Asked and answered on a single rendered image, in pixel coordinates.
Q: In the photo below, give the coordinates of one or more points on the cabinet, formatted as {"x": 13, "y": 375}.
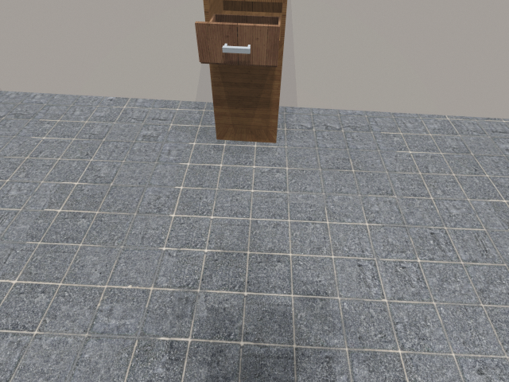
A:
{"x": 246, "y": 98}

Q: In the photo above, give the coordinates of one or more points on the drawer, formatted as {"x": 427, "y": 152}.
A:
{"x": 261, "y": 32}

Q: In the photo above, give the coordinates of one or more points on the handle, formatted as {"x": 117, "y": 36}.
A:
{"x": 236, "y": 49}

